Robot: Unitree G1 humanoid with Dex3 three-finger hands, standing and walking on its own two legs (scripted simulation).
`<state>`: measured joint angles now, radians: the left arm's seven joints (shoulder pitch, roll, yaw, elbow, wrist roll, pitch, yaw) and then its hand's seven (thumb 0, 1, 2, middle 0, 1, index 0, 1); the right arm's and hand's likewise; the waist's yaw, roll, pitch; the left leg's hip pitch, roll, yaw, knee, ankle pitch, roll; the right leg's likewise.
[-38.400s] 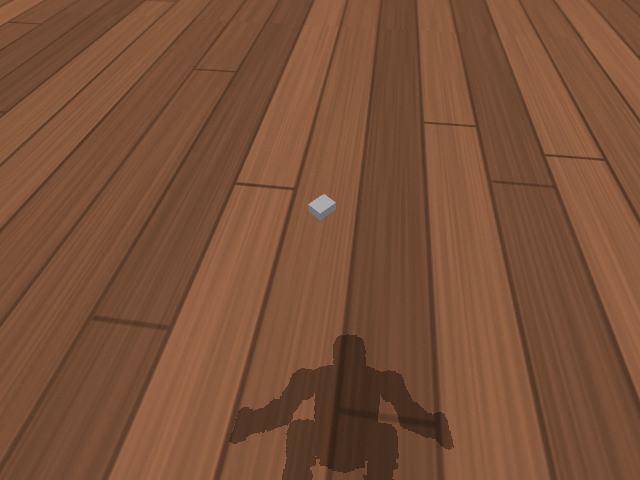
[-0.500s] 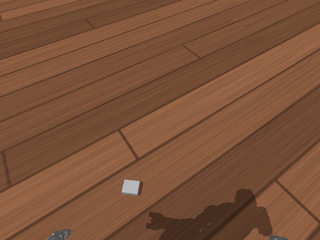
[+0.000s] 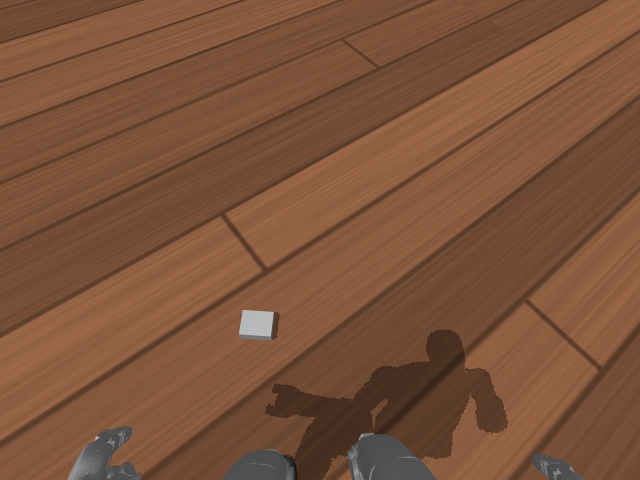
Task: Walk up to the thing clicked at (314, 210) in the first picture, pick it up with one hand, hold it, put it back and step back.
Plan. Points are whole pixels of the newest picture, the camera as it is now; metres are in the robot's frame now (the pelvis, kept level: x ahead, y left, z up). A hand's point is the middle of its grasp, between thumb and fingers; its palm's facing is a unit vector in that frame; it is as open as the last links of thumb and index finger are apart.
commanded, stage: step back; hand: left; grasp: from above
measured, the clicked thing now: (257, 325) +0.52 +0.19 -0.75
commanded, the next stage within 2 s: none
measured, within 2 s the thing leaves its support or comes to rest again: neither
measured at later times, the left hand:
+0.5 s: hand out of the picture +0.01 +0.25 -0.14, palm faces -0.01 -0.92 -0.38, open 7.3 cm
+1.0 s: hand out of the picture -0.19 +0.23 -0.16, palm faces -0.07 -0.91 -0.41, open 7.3 cm
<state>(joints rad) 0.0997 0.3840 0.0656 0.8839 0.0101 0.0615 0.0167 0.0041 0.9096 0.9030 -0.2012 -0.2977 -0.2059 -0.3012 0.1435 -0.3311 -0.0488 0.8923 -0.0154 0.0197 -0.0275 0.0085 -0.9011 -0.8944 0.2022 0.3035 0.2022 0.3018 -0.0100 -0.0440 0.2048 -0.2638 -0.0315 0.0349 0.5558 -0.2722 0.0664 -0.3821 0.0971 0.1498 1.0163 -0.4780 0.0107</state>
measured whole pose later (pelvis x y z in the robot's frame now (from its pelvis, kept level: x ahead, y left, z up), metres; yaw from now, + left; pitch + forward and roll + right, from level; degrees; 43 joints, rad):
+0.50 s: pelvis -0.12 -0.01 -0.01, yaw +1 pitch -1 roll +0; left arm 0.12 0.35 0.07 0.75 0.04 0.04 0.01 0.00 0.91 0.90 -0.20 -0.30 -0.21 -0.30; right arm 0.16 -0.42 -0.05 0.87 0.00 0.03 -0.03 0.01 -0.91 -0.89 0.20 0.30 0.20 0.30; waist 0.01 0.01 0.18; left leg -0.28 -0.05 -0.08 0.80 -0.50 -0.02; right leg -0.37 0.02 0.01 0.57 -0.18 -0.03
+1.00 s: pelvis -0.28 -0.04 -0.02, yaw -4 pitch -3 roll -2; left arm 0.20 0.38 0.10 0.86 0.03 0.05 -0.01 0.01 0.91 0.90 -0.20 -0.30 -0.20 -0.30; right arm 0.07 -0.42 -0.06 0.78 -0.02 0.03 -0.01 0.01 -0.90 -0.89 0.20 0.30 0.20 0.30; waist 0.02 0.05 0.21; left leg -0.45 0.10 -0.02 0.69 -0.19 -0.02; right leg -0.21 0.05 0.04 0.67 -0.42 0.00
